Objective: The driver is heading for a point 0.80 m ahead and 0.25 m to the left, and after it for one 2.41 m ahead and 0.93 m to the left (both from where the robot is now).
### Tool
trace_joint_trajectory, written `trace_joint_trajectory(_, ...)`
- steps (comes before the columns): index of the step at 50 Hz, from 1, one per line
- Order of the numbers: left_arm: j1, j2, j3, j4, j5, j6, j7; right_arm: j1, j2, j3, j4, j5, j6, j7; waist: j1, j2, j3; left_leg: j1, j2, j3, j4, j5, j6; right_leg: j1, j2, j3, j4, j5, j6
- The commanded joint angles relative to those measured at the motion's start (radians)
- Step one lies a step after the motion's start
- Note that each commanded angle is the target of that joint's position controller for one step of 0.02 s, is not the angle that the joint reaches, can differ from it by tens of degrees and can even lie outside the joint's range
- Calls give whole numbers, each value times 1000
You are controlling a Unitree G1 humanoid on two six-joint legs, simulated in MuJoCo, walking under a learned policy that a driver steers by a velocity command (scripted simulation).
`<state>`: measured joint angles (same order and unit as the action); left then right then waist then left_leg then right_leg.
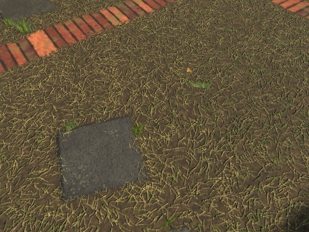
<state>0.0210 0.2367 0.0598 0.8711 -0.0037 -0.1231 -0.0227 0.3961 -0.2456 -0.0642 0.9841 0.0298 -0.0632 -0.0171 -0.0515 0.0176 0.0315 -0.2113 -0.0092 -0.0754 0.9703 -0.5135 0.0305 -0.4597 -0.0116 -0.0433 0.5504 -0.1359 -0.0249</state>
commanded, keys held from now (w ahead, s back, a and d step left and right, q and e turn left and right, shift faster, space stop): w+q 0.76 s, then w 0.24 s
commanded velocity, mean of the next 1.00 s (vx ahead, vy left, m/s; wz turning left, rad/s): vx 0.50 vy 0.00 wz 0.51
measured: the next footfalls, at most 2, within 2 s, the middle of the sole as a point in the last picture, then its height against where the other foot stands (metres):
left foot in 0.46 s outside the picture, level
right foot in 0.98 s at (128, 173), level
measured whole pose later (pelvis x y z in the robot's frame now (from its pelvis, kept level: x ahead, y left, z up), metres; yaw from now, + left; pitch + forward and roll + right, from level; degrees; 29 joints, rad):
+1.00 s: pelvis +0.54 +0.15 +0.00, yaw +31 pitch +3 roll -1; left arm 0.02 0.26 0.05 0.77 0.01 -0.13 -0.03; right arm 0.39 -0.28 -0.08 0.81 0.01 -0.04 -0.02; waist -0.07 0.00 0.00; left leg -0.05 -0.07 -0.18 0.56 -0.47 0.06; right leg -0.47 0.03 -0.01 0.49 -0.07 -0.03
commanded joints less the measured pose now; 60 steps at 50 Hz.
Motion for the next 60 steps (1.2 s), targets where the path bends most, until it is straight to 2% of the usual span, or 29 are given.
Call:
trace_joint_trajectory(1,202,122,29,11,2,3,10,-47,-121,-27,-102,18,-28,-7,116,-100,-154,-519,100,-35,314,106,20,544,-335,436,-277,-118,-151)
trace_joint_trajectory(2,159,96,23,13,8,3,9,-70,-109,-35,-105,4,-21,-10,93,-79,-93,-479,128,-33,267,161,22,429,-297,341,-317,-61,-137)
trace_joint_trajectory(4,133,87,23,24,18,0,11,-37,-62,-35,-113,7,4,-3,49,-130,-62,-402,166,-31,226,207,19,321,-276,230,-374,-5,-146)
trace_joint_trajectory(7,143,118,35,40,15,-6,23,-93,-53,-39,-152,2,30,-2,38,-89,-16,-461,177,-27,157,286,9,296,-275,116,-421,87,-161)
trace_joint_trajectory(13,189,167,49,46,12,9,44,-264,-40,-26,-219,-8,23,33,82,-57,28,-472,155,42,-154,535,-1,351,-249,-77,-437,171,-136)
trace_joint_trajectory(18,264,206,62,60,-11,40,45,-396,-50,-17,-294,-7,26,64,118,-60,68,-490,122,115,-294,458,32,509,-294,-141,-372,254,-112)
trace_joint_trajectory(20,248,231,70,52,-19,53,46,-373,-79,-29,-311,-7,30,72,83,-88,34,-406,72,164,-313,360,66,550,-301,-171,-268,521,-90)
trace_joint_trajectory(21,236,246,74,46,-24,61,47,-318,-103,-42,-306,-6,33,72,44,-107,-9,-317,31,195,-314,311,88,557,-297,-186,-168,691,-79)
trace_joint_trajectory(22,215,253,75,40,-30,70,48,-193,-140,-65,-278,-2,34,70,-32,-99,-74,-152,-21,222,-362,327,118,528,-272,-212,9,789,-59)
trace_joint_trajectory(23,220,235,66,33,-24,70,48,-20,-210,-104,-230,0,38,55,-111,-57,-166,130,-48,184,-411,379,158,382,-231,-226,259,675,-17)
trace_joint_trajectory(24,251,123,34,-6,20,59,45,45,-322,-130,-212,3,44,34,-70,172,-217,403,183,-217,-454,352,253,18,-126,-221,616,-4,39)
trace_joint_trajectory(25,274,78,9,-52,6,15,32,19,-347,-118,-256,-10,22,44,-11,237,-381,590,356,-769,-647,168,424,-245,45,28,841,-489,60)
trace_joint_trajectory(26,142,164,29,-76,-38,-15,21,20,-251,-89,-254,-17,7,54,-66,92,-318,572,339,-693,-703,184,357,-361,-5,128,876,-418,34)
trace_joint_trajectory(27,113,164,28,-85,-47,-31,17,-19,-211,-77,-251,-16,-4,54,-44,75,-205,457,304,-533,-692,258,316,-388,-48,115,813,-323,7)
trace_joint_trajectory(28,121,157,30,-65,-23,-34,27,-97,-182,-68,-267,-13,-9,52,3,-8,-148,307,256,-416,-687,350,278,-318,-93,120,727,-246,3)
trace_joint_trajectory(29,134,168,40,-53,-3,-23,33,-156,-143,-55,-283,-18,-9,49,40,-13,-108,191,217,-327,-703,443,250,-244,-121,121,649,-196,4)
trace_joint_trajectory(30,152,172,44,-56,-2,-8,31,-177,-144,-51,-296,-28,-10,44,66,30,-105,111,210,-309,-722,504,259,-180,-130,128,619,-172,14)
trace_joint_trajectory(34,78,131,38,-91,18,23,34,-125,-181,-60,-287,-15,-18,17,60,7,-65,28,162,-214,-755,612,254,-183,-100,100,407,-40,71)
trace_joint_trajectory(38,-58,101,24,-137,10,17,24,-70,-182,-59,-274,-11,-9,1,10,57,-31,3,113,-174,-750,495,200,-145,-42,99,112,191,80)
trace_joint_trajectory(41,-114,99,15,-158,1,6,7,-31,-171,-55,-249,-11,-10,1,-22,79,-13,14,129,-179,-744,439,181,-89,-26,88,2,283,65)
trace_joint_trajectory(46,-117,143,21,-179,-1,-16,-15,15,-171,-53,-216,-15,4,-7,-19,103,3,186,205,-258,-635,559,169,-93,-14,80,-73,128,7)
trace_joint_trajectory(48,17,179,40,-145,4,-24,-10,-13,-168,-49,-224,-16,12,-7,55,114,-60,204,165,-233,-501,814,139,88,22,37,-122,97,-40)
trace_joint_trajectory(49,162,217,53,-118,18,-27,-7,-34,-142,-36,-241,-23,12,-3,123,86,-184,119,113,-190,-307,826,110,329,-54,104,-74,143,-97)
trace_joint_trajectory(50,326,294,76,-94,28,-23,-3,58,-90,-18,-252,-22,3,-2,134,-98,-354,-192,-11,-102,41,554,36,718,-258,420,-57,92,-229)
trace_joint_trajectory(51,397,265,73,-48,3,-11,-14,121,-75,-7,-239,-5,-8,-2,130,-328,-406,-436,-94,-85,281,-51,-3,856,-384,776,-209,-126,-313)
trace_joint_trajectory(52,353,194,49,-57,-21,-6,-15,40,-159,-24,-249,9,-15,1,146,-202,-259,-554,-35,-133,365,-32,6,765,-363,749,-250,-309,-271)
trace_joint_trajectory(54,225,145,28,-81,0,12,-9,-124,-160,-23,-291,-7,-21,6,113,-60,-55,-551,54,-53,293,120,12,478,-286,510,-304,-210,-217)
trace_joint_trajectory(56,186,119,15,-85,16,9,-7,-114,-136,-27,-290,-21,-16,9,63,-86,-34,-455,108,-37,186,193,10,349,-227,400,-346,-59,-199)
trace_joint_trajectory(60,223,168,26,-58,0,2,2,-154,-89,-12,-309,-27,-9,7,57,-93,-28,-466,136,7,14,282,-22,313,-212,273,-404,140,-221)
Velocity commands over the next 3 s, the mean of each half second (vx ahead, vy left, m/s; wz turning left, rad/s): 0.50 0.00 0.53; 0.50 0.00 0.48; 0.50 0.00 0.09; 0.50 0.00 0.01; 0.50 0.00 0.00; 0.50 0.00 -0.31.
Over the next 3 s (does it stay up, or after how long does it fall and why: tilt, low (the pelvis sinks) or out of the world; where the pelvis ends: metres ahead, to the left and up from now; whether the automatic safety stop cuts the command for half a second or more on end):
stays up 1.45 0.75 0.01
